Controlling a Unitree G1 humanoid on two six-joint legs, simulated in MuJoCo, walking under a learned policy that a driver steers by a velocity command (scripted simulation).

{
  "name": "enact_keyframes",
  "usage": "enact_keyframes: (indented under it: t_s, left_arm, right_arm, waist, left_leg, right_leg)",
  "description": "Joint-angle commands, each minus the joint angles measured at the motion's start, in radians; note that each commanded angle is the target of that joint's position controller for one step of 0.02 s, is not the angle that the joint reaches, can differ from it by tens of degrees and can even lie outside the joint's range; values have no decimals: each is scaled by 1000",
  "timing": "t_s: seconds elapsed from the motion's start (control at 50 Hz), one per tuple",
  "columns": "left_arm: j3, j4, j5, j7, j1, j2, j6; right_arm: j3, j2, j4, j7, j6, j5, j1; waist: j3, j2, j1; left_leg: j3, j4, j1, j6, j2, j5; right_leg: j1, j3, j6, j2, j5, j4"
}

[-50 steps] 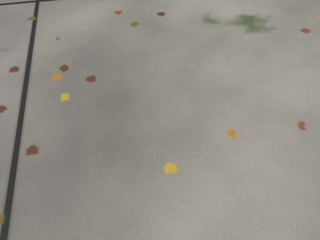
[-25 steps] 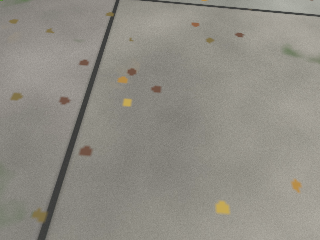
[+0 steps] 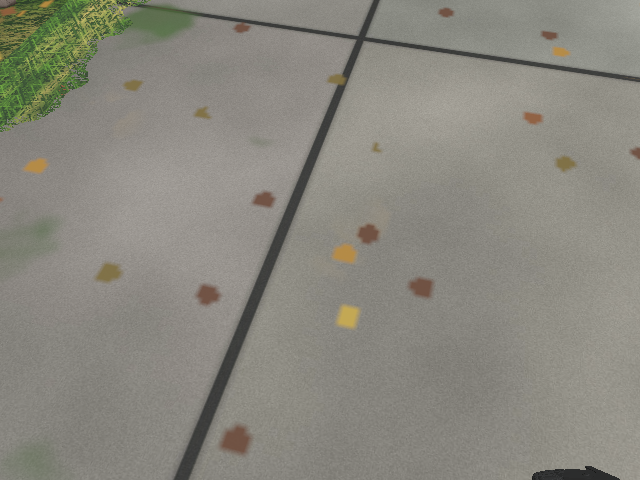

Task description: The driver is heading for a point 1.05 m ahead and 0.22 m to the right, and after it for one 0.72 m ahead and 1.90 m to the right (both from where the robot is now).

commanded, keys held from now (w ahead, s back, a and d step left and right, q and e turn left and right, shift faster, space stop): w+e+shift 0.60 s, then w+q+shift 0.36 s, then e+shift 0.04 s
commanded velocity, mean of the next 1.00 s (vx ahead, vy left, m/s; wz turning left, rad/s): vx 0.99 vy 0.00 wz -0.49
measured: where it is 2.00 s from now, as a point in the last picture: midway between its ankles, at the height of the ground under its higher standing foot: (519, 235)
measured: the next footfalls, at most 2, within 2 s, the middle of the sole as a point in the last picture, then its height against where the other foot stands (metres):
left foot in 0.20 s outside the picture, level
right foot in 0.64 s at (439, 391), level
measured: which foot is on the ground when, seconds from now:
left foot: up 0.00-0.18, down 0.20-0.64, up 0.66-1.00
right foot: down 0.00-0.22, up 0.24-0.62, down 0.64-1.00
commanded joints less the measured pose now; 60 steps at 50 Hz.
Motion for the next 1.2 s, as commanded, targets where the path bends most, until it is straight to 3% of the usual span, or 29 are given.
enact_keyframes:
  t_s: [0.02,0.12,0.16,0.18,0.2,0.22,0.24,0.28,0.3,0.38,0.5,0.54,0.58,0.62,0.64,0.66,0.68,0.72,0.74,0.78,0.84,0.98,1.04,1.08,1.1,1.12,1.14,1.18,1.2]
  left_arm:
    - [20,-116,-5,4,-114,116,-38]
    - [40,-108,-29,-5,-34,166,-34]
    - [44,-96,-24,4,-5,188,-25]
    - [49,-93,-22,1,-15,212,-24]
    - [49,-107,-23,-5,-52,206,-31]
    - [16,-145,-15,0,-84,74,-44]
    - [-8,-211,-66,3,10,22,-36]
    - [4,-184,-12,1,-177,102,-3]
    - [3,-189,-3,-11,-219,87,5]
    - [-16,-264,21,-48,-328,14,58]
    - [-45,-371,19,-89,-524,42,62]
    - [-49,-368,18,-93,-549,53,58]
    - [-36,-334,15,-82,-441,97,53]
    - [1,-222,26,-55,-76,165,45]
    - [39,-173,2,-28,16,212,58]
    - [39,-208,36,-15,-128,304,58]
    - [50,-258,27,0,-94,316,70]
    - [28,-215,25,22,-163,214,45]
    - [17,-202,34,18,-190,181,22]
    - [-5,-178,23,15,-202,125,-25]
    - [-13,-130,8,-3,-164,90,-63]
    - [-39,-82,-10,13,-98,78,-87]
    - [-36,-20,-23,53,-34,148,-66]
    - [-26,-29,-6,62,-137,184,-40]
    - [-31,-48,-19,52,-154,134,-36]
    - [-67,-49,-76,45,129,-33,-38]
    - [-48,-42,-73,58,18,73,-29]
    - [-36,-78,-29,49,-107,105,-7]
    - [-29,-71,-4,39,-122,94,16]
  right_arm:
    - [10,-62,-121,16,-2,17,-105]
    - [11,-76,-142,9,-6,38,-198]
    - [-10,-118,-124,-10,-12,36,-128]
    - [-27,-147,-90,-23,-18,35,-1]
    - [-51,-203,-57,-45,-25,27,180]
    - [-82,-291,-30,-68,-21,4,418]
    - [-98,-348,-23,-59,-12,-5,350]
    - [-67,-145,-39,-47,-4,16,201]
    - [-60,-117,-15,-41,-6,12,197]
    - [-47,-62,88,-26,-34,52,265]
    - [-57,-128,131,-32,-51,51,220]
    - [-63,-175,146,-38,-47,49,277]
    - [-80,-249,139,-53,-22,45,301]
    - [-87,-285,114,-61,7,37,245]
    - [-88,-265,119,-56,10,41,225]
    - [-38,-84,69,-36,-1,27,395]
    - [-40,-153,19,-39,-12,67,363]
    - [-39,-177,15,-38,-11,69,228]
    - [-31,-147,47,-33,4,56,239]
    - [-27,-110,89,-12,52,47,299]
    - [-34,-89,83,8,74,68,192]
    - [-12,-38,48,37,43,75,-7]
    - [-15,-67,78,23,27,24,110]
    - [-46,-150,194,-4,18,13,454]
    - [-64,-213,215,-20,16,5,520]
    - [-73,-277,195,-17,5,-13,481]
    - [-87,-246,155,-13,11,36,447]
    - [-53,-122,123,-24,15,53,222]
    - [-40,-89,123,-29,10,51,224]
  waist:
    - [124,-53,-69]
    - [63,-66,-1]
    - [-21,-60,-29]
    - [-105,-46,-96]
    - [-200,-48,-187]
    - [-361,90,-260]
    - [-472,381,-157]
    - [-163,74,-163]
    - [-91,9,-146]
    - [13,66,-83]
    - [127,12,-35]
    - [118,4,-40]
    - [24,59,33]
    - [-148,72,203]
    - [-208,-57,240]
    - [-216,-273,-13]
    - [-453,-209,64]
    - [-92,-10,3]
    - [-26,64,-38]
    - [36,54,-107]
    - [132,-2,-88]
    - [70,-36,-36]
    - [54,-120,-116]
    - [-84,-119,-297]
    - [-174,-2,-299]
    - [-423,215,-110]
    - [-493,-4,-187]
    - [-145,-67,-90]
    - [-51,-62,-82]
  left_leg:
    - [30,-265,71,-47,29,147]
    - [65,-518,268,-44,-42,327]
    - [72,-592,379,-25,-88,191]
    - [77,-610,541,-10,-95,149]
    - [0,-579,787,18,2,70]
    - [-279,-578,1024,50,289,-271]
    - [-813,-794,1107,161,485,-527]
    - [-521,-809,841,130,352,-407]
    - [-381,-822,735,117,314,-185]
    - [-66,-867,612,64,246,195]
    - [287,-991,487,15,155,471]
    - [343,-928,539,2,145,855]
    - [345,-722,633,-8,178,1235]
    - [300,-265,504,20,213,1251]
    - [311,141,295,8,71,666]
    - [228,511,-27,-3,-7,-298]
    - [37,619,-155,3,-43,-213]
    - [35,454,-202,13,54,-50]
    - [9,405,-118,21,73,-36]
    - [-39,283,39,10,106,-19]
    - [-37,104,-58,24,101,122]
    - [207,-376,88,98,-57,481]
    - [237,-511,270,120,-146,364]
    - [117,-655,578,160,-88,476]
    - [-5,-594,766,200,98,832]
    - [-363,-382,1180,365,440,1495]
    - [-340,-497,1071,354,406,1307]
    - [-164,-707,683,247,316,771]
    - [-84,-749,548,211,286,830]
  right_leg:
    - [-258,346,-172,-235,-23,-317]
    - [-109,323,-98,-233,362,-224]
    - [9,316,-60,-232,597,-35]
    - [-1,282,-38,-196,671,153]
    - [-149,264,-21,-157,548,395]
    - [-313,179,-27,-111,39,723]
    - [-559,71,-8,-71,-251,974]
    - [-667,31,-13,-195,-58,973]
    - [-640,28,-4,-222,-35,938]
    - [-672,8,9,-278,-25,895]
    - [-522,-142,-18,-243,256,512]
    - [-391,-238,-54,-169,258,403]
    - [-245,-264,-85,-96,181,372]
    - [187,-162,-141,-64,111,312]
    - [447,-43,-154,-97,65,207]
    - [571,308,-183,-359,267,268]
    - [687,659,-313,-507,-71,10]
    - [300,522,-215,-472,-209,-157]
    - [132,430,-181,-446,-149,-173]
    - [-98,279,-133,-407,-73,-236]
    - [-86,54,-27,-321,182,-296]
    - [116,-241,79,-239,947,-301]
    - [203,-178,69,-329,1370,-64]
    - [173,-146,65,-304,1178,383]
    - [25,-171,55,-146,388,805]
    - [-338,43,70,-35,-430,1198]
    - [-371,110,47,-73,-293,1188]
    - [-403,15,51,-185,-168,979]
    - [-355,11,61,-203,-148,937]
Keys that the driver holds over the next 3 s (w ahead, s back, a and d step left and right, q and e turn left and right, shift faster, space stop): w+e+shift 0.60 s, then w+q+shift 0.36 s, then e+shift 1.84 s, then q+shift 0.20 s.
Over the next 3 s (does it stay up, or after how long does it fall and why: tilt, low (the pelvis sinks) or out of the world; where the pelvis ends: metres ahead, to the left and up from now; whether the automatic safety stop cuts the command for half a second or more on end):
stays up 1.13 -0.44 0.00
